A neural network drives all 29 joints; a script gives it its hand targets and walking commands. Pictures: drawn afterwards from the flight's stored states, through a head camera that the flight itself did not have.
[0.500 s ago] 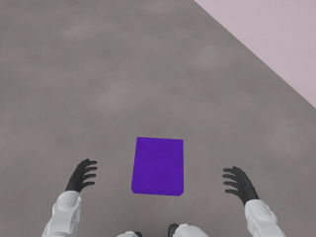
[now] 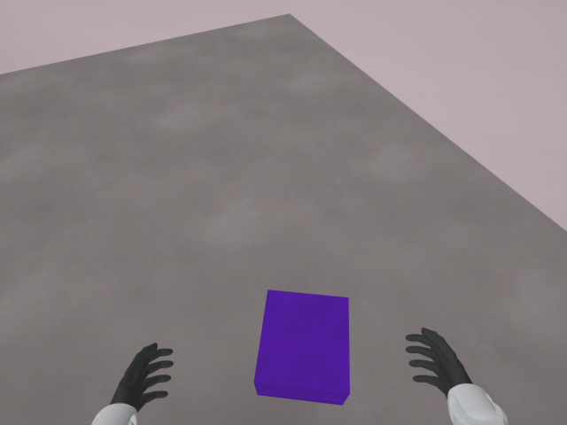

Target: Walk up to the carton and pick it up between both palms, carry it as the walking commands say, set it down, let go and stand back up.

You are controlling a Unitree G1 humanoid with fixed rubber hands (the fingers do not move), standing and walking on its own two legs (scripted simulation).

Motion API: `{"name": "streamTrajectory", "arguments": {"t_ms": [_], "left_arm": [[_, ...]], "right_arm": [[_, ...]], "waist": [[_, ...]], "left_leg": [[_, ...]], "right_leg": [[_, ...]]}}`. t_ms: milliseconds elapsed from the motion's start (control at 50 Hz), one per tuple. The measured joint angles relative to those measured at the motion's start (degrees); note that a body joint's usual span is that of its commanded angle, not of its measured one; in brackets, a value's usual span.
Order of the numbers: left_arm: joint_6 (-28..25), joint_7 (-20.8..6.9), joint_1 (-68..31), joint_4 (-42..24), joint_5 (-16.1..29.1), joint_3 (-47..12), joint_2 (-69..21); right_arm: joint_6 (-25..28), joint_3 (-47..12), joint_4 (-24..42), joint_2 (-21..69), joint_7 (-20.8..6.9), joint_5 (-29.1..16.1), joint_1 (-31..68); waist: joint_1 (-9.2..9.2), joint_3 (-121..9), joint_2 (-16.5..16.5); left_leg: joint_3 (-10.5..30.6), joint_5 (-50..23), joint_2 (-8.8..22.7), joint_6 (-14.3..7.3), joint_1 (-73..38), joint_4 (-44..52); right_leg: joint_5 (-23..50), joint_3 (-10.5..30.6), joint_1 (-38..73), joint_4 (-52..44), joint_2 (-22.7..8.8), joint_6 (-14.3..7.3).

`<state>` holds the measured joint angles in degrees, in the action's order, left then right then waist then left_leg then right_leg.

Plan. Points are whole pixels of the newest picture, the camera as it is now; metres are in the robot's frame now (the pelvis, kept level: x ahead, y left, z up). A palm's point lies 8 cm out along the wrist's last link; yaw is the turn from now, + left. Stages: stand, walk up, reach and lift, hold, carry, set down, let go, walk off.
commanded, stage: let go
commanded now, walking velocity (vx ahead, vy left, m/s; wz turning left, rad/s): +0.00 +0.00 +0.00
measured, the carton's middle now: (303, 345) +0.44 -0.05 -0.69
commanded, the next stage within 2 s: stand in 0.16 s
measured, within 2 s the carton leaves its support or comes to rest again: neither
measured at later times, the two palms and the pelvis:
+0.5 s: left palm out of the picture +0.13 +0.28 -0.07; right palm (512, 411) +0.14 -0.31 -0.09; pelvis +0.01 -0.02 +0.00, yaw +1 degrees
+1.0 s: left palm out of the picture +0.10 +0.28 -0.09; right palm out of the picture +0.13 -0.32 -0.10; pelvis +0.01 -0.03 +0.00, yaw +2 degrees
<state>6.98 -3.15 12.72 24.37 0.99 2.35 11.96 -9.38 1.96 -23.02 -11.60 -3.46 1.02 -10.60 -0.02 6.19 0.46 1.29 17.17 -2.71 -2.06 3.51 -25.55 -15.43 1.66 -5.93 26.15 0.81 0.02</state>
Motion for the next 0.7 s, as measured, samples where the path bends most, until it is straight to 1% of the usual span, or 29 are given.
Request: {"name": "streamTrajectory", "arguments": {"t_ms": [100, 160, 240, 280, 340, 500, 700], "left_arm": [[-0.8, 1.1, -0.6, 1.5, 0.9, -0.7, 0.4], [-0.9, 1.3, -0.5, 1.9, 1.4, -1.4, 0.6], [-3.2, 2.7, -0.4, 7.9, -3.0, -1.5, 2.1], [-4.2, 3.1, -0.2, 10.4, -3.8, -0.7, 3.5], [-5.3, 3.3, -0.2, 13.1, -3.9, 0.3, 5.5], [-6.4, 3.9, -1.8, 17.4, -3.3, 0.6, 7.9], [-6.7, 4.2, -3.5, 22.5, -3.0, -0.5, 7.5]], "right_arm": [[-3.1, -0.7, 0.2, -0.6, 1.5, -0.1, 0.1], [-4.4, -0.7, 0.2, -0.7, 2.3, 0.1, -0.5], [1.6, -0.4, -6.3, -2.6, 3.7, 1.2, -0.8], [4.2, 0.2, -9.4, -4.1, 3.7, 1.4, -0.9], [6.6, 0.7, -13.0, -6.1, 3.5, 1.4, -1.0], [8.6, 0.4, -18.9, -8.9, 4.1, 1.2, 0.1], [9.4, -0.7, -23.4, -9.1, 4.7, 0.9, 1.6]], "waist": [[-0.55, -0.5, -0.3], [-0.82, -0.6, -0.3], [-0.02, -3.7, 0.4], [0.14, -4.5, 0.8], [0.13, -5.1, 1.1], [-0.18, -5.7, 1.3], [-0.42, -6.0, 1.1]], "left_leg": [[-0.8, 0.9, 0.6, 0.4, 0.8, -1.8], [-1.2, 1.6, 1.0, 0.7, 2.0, -3.4], [-0.5, 1.9, 1.2, 1.0, 5.3, -4.6], [-0.1, 1.7, 1.3, 1.1, 6.0, -4.3], [0.4, 1.2, 1.4, 1.4, 6.1, -3.2], [1.4, 0.4, 1.5, 1.8, 5.1, -0.8], [1.9, -0.2, 1.8, 2.2, 3.4, 1.1]], "right_leg": [[-0.6, 0.7, -1.2, 2.1, 0.7, -0.4], [-1.2, 1.0, -2.7, 3.8, 1.2, -0.7], [-1.3, 0.2, -5.4, 4.3, 1.3, -1.0], [-1.2, -0.2, -5.9, 3.8, 1.3, -1.1], [-0.8, -0.7, -5.9, 2.7, 1.3, -1.3], [-0.3, -1.5, -4.7, 0.4, 1.4, -1.7], [0.1, -2.0, -2.8, -1.5, 1.5, -2.0]]}}
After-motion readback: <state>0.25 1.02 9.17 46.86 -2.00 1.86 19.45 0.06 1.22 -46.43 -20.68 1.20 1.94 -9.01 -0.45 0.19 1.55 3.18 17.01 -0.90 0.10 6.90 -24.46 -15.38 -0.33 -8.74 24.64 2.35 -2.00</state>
